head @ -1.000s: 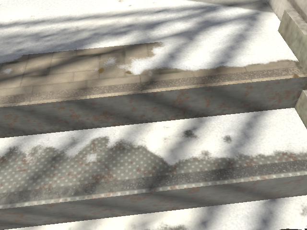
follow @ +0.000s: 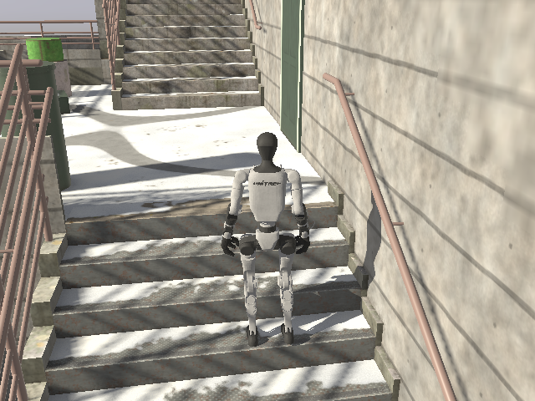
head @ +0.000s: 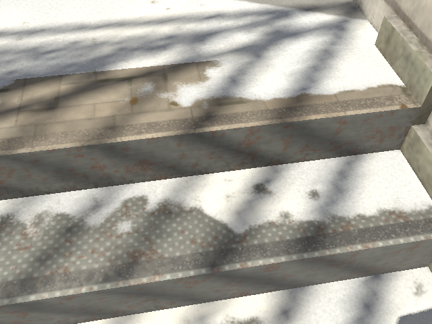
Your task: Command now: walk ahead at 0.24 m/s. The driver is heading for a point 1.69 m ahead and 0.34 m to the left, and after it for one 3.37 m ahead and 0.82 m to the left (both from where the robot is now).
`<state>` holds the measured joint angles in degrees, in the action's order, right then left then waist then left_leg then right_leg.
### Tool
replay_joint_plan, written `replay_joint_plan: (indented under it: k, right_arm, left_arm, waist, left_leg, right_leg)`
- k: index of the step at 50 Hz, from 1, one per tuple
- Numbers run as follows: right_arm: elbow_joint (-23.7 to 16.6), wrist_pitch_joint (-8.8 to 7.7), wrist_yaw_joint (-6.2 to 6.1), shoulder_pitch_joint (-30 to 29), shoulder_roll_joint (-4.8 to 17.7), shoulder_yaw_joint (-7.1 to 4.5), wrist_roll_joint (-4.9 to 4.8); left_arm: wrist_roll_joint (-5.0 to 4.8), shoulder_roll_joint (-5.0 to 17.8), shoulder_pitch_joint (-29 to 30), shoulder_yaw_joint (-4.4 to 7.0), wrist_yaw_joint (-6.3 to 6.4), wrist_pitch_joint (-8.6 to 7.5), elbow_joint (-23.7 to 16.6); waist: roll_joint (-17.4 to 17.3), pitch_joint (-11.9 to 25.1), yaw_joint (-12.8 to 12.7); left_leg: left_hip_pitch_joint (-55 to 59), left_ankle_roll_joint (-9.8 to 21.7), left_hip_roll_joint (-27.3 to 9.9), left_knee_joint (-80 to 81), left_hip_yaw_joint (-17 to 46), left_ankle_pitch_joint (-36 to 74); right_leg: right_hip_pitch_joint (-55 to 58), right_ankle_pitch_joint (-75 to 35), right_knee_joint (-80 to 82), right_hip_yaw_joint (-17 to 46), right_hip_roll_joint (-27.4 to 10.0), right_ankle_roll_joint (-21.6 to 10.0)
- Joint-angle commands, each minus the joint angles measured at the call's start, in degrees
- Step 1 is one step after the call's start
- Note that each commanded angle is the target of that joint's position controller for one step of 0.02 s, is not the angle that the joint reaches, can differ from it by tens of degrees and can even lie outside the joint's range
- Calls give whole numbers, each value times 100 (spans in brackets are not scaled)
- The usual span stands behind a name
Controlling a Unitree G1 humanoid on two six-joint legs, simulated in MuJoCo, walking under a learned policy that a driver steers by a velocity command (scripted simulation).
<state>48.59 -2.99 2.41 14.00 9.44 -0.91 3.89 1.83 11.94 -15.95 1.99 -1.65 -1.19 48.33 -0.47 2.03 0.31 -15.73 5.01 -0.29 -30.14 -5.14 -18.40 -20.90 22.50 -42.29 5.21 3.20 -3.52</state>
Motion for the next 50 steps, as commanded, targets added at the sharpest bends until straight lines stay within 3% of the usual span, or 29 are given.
replay_joint_plan:
  k: [1,3,6,10,12,13,14,15,16,17,20,22,24,25,27,28,30,31,32,33,34,35,37,39,42,43,46,47,50]
  right_arm:
    - [13,-260,-451,864,644,-176,27]
    - [-83,-331,-441,307,226,41,118]
    - [-104,-279,-470,51,699,-6,-89]
    - [-129,-145,-254,-371,1308,-65,-114]
    - [31,-84,10,-366,1548,-158,-89]
    - [437,-58,198,337,1155,-103,138]
    - [500,-87,438,986,198,112,200]
    - [251,-319,423,619,87,113,52]
    - [83,-405,327,-301,49,105,-289]
    - [-64,-386,171,-1011,160,103,-327]
    - [-877,57,185,-1320,-278,334,-49]
    - [-1288,232,303,-1378,-178,358,-173]
    - [-1629,429,202,-2442,533,265,-434]
    - [-1782,531,213,-3022,424,324,-456]
    - [-1304,622,342,-1887,207,419,-288]
    - [-1098,646,410,-1475,204,426,-181]
    - [-757,607,242,-677,487,269,-266]
    - [-303,520,134,344,725,191,-398]
    - [158,492,2,1655,1067,31,-304]
    - [334,450,-45,2412,1203,-35,-21]
    - [656,268,-102,2417,1220,-95,-4]
    - [769,82,-27,1677,854,-95,-76]
    - [998,-144,132,314,-13,133,-196]
    - [1053,-188,239,-366,-401,295,-93]
    - [1037,-322,61,316,191,196,196]
    - [1321,-249,27,1133,209,255,240]
    - [1838,-298,131,2456,-20,382,331]
    - [1793,-340,132,2509,-17,386,300]
    - [1052,-359,328,1331,414,355,-245]
  left_arm:
    - [36,298,993,106,142,-199,-801]
    - [86,243,1002,119,27,-181,-853]
    - [267,-42,718,5,-232,-40,-557]
    - [72,-9,89,-43,-342,-150,-156]
    - [2,366,-786,96,-217,-202,195]
    - [119,625,-1473,211,-84,-219,498]
    - [192,1426,-2519,385,129,-253,699]
    - [196,1402,-3608,341,114,-226,924]
    - [396,1074,-3507,246,10,-255,1410]
    - [489,468,-3129,79,-101,-183,1640]
    - [552,-922,-1510,-611,-334,-158,1666]
    - [585,-548,326,-557,-210,-297,1107]
    - [425,299,568,-388,-172,-531,626]
    - [242,554,-351,-337,-162,-537,867]
    - [63,1252,-970,-253,-357,-604,992]
    - [-56,1419,-1273,-158,-404,-583,1103]
    - [289,1243,-2027,-108,-565,-425,1413]
    - [649,883,-2319,-152,-631,-385,1304]
    - [701,816,-1835,-158,-716,-269,983]
    - [452,497,-916,-102,-837,-145,981]
    - [193,288,-550,-76,-745,-188,705]
    - [92,114,-81,-156,-590,-231,544]
    - [275,-55,332,-267,-381,-183,323]
    - [233,-109,103,-343,-288,-7,355]
    - [-11,-37,718,-373,-317,-164,289]
    - [28,-316,1253,-494,-267,-155,-23]
    - [166,-113,2547,-615,-2,-279,-577]
    - [162,-145,2802,-640,47,-271,-689]
    - [148,-550,3455,-780,-177,-56,-1130]
  waist:
    - [-992,-104,586]
    - [-255,-90,264]
    - [-268,-55,7]
    - [-385,-255,-457]
    - [-389,-159,-766]
    - [-17,238,-762]
    - [1350,960,-645]
    - [1791,1051,-1268]
    - [1460,-286,-1272]
    - [1188,-854,-1114]
    - [136,-533,177]
    - [-16,-404,913]
    - [334,120,694]
    - [603,165,382]
    - [1005,263,695]
    - [1228,393,581]
    - [1465,1088,345]
    - [599,1903,418]
    - [-280,2003,987]
    - [-1549,1256,1345]
    - [-977,535,1021]
    - [-562,125,606]
    - [332,67,-406]
    - [249,62,-883]
    - [-337,183,-324]
    - [-507,73,-137]
    - [-85,200,370]
    - [-300,112,449]
    - [-815,-449,279]
  left_leg:
    - [968,1579,-2528,2226,3411,-1969]
    - [1128,1038,-1919,2061,2341,-1346]
    - [264,736,-1252,2404,1119,-654]
    - [-782,1042,-1259,1804,738,514]
    - [-322,1122,-1243,450,662,1687]
    - [-649,920,-990,-855,382,2093]
    - [-2191,260,-289,-3431,-146,685]
    - [-4143,92,586,-6043,577,-1374]
    - [-6372,407,562,-8985,1310,-1194]
    - [-7727,836,457,-10726,1289,-831]
    - [-7326,1783,-2,-10981,1371,250]
    - [-5395,1607,-341,-8923,588,495]
    - [-2172,717,-261,-6472,-258,416]
    - [-1964,336,57,-6076,-709,-168]
    - [-2607,100,515,-5092,-1142,-431]
    - [-3354,171,623,-3975,-1141,-764]
    - [-2626,605,956,-3240,-433,-49]
    - [-212,1174,743,-2889,1193,619]
    - [1183,1532,345,-1316,3067,-651]
    - [977,2011,-468,663,5507,-1624]
    - [900,1633,-796,868,5887,-2191]
    - [510,1408,-667,460,5081,-1534]
    - [-517,935,-343,357,3530,-518]
    - [-1473,658,-48,445,2203,380]
    - [-2320,787,201,887,1932,425]
    - [-1727,885,-60,987,2453,101]
    - [438,865,-539,780,3182,-99]
    - [440,959,-544,903,3247,1]
    - [-2502,1188,-879,2530,2831,166]
  right_leg:
    - [-2660,385,-3921,98,-378,-224]
    - [-3301,142,-4295,240,-336,-401]
    - [-1714,689,-2502,-854,-576,-3]
    - [738,-841,298,-972,-336,107]
    - [1551,-1675,2080,-1118,-45,-63]
    - [2581,-2234,2120,-840,-226,-324]
    - [4068,-4988,1869,1200,-1699,-1899]
    - [4855,-4264,2611,3525,-2748,-2835]
    - [4227,-1255,2753,3590,-2842,-2381]
    - [3613,-323,2564,2895,-2573,-1808]
    - [987,-238,2745,1181,-2087,-1161]
    - [-1293,-190,3639,-326,-1411,-879]
    - [-3334,-533,5025,-940,-1009,-1116]
    - [-2884,-1608,5331,-718,-1141,-1333]
    - [11,-9050,3770,-923,-1748,-1544]
    - [1900,-10401,3028,-959,-2020,-1476]
    - [2800,-11918,1353,-1287,-2014,-1312]
    - [803,-11055,140,-739,-1753,-989]
    - [-1070,-8038,-1382,-414,-1135,-900]
    - [-2827,-2820,-5164,208,100,-643]
    - [-4388,-2690,-7383,1231,322,-666]
    - [-5248,-2769,-8314,1351,336,-726]
    - [-5433,-2581,-8311,1082,25,-894]
    - [-5176,-2346,-7917,396,-376,-878]
    - [-4314,-1926,-8052,-433,-431,-501]
    - [-5076,-1288,-8386,-413,-477,-562]
    - [-6685,-991,-7073,-148,-745,-682]
    - [-6601,-1110,-6582,-316,-810,-577]
    - [-2834,494,-4396,-1443,-702,6]
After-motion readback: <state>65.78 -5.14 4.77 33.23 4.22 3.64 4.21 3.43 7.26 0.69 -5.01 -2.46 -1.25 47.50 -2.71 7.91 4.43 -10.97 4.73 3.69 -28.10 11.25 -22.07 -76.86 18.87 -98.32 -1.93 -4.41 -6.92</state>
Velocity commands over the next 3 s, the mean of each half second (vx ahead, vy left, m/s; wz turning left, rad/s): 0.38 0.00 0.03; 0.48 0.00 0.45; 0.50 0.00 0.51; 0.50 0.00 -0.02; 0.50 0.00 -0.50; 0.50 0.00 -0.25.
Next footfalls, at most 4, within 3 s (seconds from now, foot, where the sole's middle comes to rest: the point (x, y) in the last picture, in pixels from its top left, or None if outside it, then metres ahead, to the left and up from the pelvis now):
0.26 right None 0.09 -0.17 -0.77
0.58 left None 0.34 0.00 -0.60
1.08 right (288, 216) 0.67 -0.16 -0.43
1.70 left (137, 116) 0.87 0.24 -0.26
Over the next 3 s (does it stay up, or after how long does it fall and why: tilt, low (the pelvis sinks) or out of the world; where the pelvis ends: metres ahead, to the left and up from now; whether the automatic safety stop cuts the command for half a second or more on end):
stays up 1.44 0.26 0.51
